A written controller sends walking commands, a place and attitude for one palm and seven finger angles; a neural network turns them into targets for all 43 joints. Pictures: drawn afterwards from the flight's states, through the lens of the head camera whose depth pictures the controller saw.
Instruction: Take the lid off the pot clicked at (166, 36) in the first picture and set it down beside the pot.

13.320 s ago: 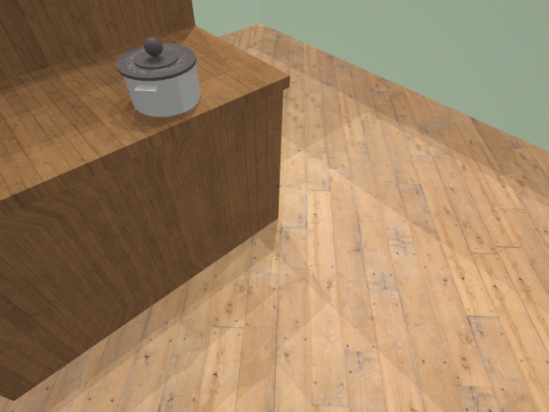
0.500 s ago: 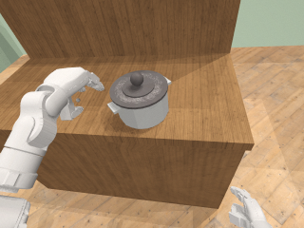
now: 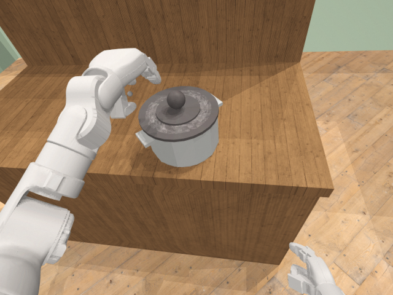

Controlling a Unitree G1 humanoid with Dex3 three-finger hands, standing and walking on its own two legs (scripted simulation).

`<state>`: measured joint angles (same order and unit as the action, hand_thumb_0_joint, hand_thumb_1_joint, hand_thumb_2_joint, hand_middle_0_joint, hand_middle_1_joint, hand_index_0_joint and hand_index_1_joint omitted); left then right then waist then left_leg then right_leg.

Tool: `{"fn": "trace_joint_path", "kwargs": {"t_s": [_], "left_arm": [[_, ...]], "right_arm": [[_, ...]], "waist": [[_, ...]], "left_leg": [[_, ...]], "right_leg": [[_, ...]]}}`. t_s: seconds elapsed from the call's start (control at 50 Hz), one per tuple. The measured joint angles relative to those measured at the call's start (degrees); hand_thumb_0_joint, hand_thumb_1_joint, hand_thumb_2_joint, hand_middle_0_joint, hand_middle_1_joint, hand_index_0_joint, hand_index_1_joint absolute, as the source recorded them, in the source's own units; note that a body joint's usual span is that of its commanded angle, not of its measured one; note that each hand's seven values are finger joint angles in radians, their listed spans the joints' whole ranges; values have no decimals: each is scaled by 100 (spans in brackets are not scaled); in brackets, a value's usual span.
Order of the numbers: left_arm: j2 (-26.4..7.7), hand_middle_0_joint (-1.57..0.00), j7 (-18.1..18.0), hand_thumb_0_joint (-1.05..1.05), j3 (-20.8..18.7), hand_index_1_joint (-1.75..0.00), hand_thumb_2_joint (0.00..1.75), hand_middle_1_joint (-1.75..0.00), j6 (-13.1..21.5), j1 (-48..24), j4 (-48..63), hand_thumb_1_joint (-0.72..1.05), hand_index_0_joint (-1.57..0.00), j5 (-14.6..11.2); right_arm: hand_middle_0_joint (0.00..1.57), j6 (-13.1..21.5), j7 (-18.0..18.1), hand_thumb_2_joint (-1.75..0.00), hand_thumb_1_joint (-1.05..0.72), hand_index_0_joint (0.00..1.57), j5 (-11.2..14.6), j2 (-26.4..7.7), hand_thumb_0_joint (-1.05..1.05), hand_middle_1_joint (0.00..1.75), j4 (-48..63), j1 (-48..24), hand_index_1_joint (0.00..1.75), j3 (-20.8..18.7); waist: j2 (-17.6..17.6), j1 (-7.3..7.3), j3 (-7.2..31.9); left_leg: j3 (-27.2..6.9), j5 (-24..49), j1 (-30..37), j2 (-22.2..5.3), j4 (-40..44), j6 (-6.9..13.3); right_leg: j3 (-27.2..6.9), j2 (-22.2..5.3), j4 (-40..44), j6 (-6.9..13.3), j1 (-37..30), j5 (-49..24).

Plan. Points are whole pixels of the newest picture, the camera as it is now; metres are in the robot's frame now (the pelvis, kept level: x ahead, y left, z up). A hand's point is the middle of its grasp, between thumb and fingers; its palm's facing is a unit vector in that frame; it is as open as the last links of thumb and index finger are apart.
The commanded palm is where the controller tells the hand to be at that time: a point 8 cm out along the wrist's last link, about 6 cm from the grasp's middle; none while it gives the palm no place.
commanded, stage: move the open hand above the knob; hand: left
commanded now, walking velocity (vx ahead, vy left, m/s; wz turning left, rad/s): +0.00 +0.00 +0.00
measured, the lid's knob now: (176, 99) +0.52 +0.09 +0.12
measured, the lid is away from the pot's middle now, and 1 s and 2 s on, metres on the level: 0.00 0.00 0.00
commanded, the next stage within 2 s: lower the open fingers around the knob in 1.40 s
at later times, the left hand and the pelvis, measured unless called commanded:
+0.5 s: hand (172, 80) +0.48 +0.08 +0.20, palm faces -0.26 -0.01 -0.96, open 9.8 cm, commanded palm +0.48 +0.09 +0.27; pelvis +0.01 -0.01 +0.00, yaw -1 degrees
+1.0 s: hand (163, 74) +0.49 +0.09 +0.21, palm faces -0.23 -0.05 -0.97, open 9.8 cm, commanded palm +0.47 +0.10 +0.27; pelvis +0.02 -0.01 +0.00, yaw -2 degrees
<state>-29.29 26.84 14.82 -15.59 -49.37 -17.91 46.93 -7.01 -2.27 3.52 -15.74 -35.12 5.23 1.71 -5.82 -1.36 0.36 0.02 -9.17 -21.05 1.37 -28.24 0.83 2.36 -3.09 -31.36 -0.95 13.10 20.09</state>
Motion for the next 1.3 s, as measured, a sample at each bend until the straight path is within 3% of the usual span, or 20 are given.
{"fn": "trace_joint_path", "kwargs": {"t_s": [0.1,0.18,0.26,0.38,0.52,0.62,0.72,0.9,1.04,1.12,1.18,1.3], "left_arm": [[280,-89,-22,0,188,-8,163,-9,-164,-284,-713,-34,-89,122],[332,-89,26,0,386,-8,163,-9,-74,-435,-856,-33,-89,152],[387,-89,-44,0,225,-8,163,-9,21,-894,-1499,-33,-90,144],[508,-89,-9,0,298,-8,163,-9,-251,-1439,-2474,-33,-89,250],[670,-89,-3,0,306,-8,163,-9,116,-1535,-2446,-33,-89,226],[695,-89,-253,0,7,-8,163,-9,47,-1951,-3091,-33,-89,341],[600,-88,-247,0,-147,-8,163,-9,12,-1702,-3005,-33,-89,462],[462,-89,18,0,65,-8,163,-9,111,-1347,-2311,-33,-89,290],[642,-89,-75,0,166,-8,163,-9,-54,-1459,-2449,-33,-89,297],[635,-89,-56,0,438,-8,163,-9,-76,-1320,-1975,-33,-89,310],[817,-89,-136,0,543,-8,163,-9,-75,-1503,-2151,-33,-89,278],[937,-89,-240,0,458,-8,163,-9,-237,-1887,-2882,-33,-89,325]], "right_arm": [[19,-171,-28,-90,-90,20,47,24,1,30,-75,88,30,63],[20,-79,54,-90,-90,20,11,26,1,30,-119,198,30,36],[20,11,130,-90,-90,20,-12,4,1,30,-256,327,30,15],[19,-77,90,-90,-90,20,19,-83,1,30,-313,558,30,-71],[19,41,185,-90,-90,19,-14,-144,1,30,-388,681,30,-166],[19,100,154,-90,-90,19,-39,-113,1,30,-421,723,30,-162],[19,6,65,-90,-90,19,-49,-121,1,30,-354,842,30,-191],[19,57,129,-90,-90,19,9,-57,1,30,-219,678,30,-221],[19,-50,35,-90,-90,19,44,-50,1,30,-185,355,30,-170],[19,4,16,-90,-90,19,28,-20,1,30,-93,312,30,-215],[19,-1,16,-90,-90,19,39,6,1,30,-171,266,30,-183],[19,-23,64,-90,-90,20,20,88,1,30,-264,268,30,-56]], "waist": [[16,92,66],[18,200,12],[39,293,72],[116,402,115],[123,525,63],[155,617,127],[87,584,239],[121,471,147],[170,378,168],[135,341,143],[127,308,173],[129,403,170]], "left_leg": [[30,-14,-49,9,2,7],[34,-32,-33,5,1,9],[63,-44,-1,-15,46,2],[94,-20,-32,-39,135,-22],[100,-53,4,-64,164,-21],[172,-23,-53,-103,256,-39],[239,-53,-34,-122,284,-25],[163,-90,89,-92,257,-16],[120,-64,-4,-58,214,-11],[79,-45,-32,-33,186,4],[46,-41,-63,-11,152,11],[59,33,-138,-12,195,13]], "right_leg": [[-31,-15,-45,-8,82,30],[-36,-10,-36,0,63,39],[-68,7,15,5,46,31],[-103,29,56,26,115,21],[-112,55,149,36,60,9],[-190,88,199,54,172,-30],[-259,100,233,48,176,-24],[-179,80,306,37,-27,-11],[-133,50,258,18,47,-17],[-90,32,256,8,42,-32],[-55,14,228,-3,55,-26],[-72,12,188,-2,175,-63]]}}
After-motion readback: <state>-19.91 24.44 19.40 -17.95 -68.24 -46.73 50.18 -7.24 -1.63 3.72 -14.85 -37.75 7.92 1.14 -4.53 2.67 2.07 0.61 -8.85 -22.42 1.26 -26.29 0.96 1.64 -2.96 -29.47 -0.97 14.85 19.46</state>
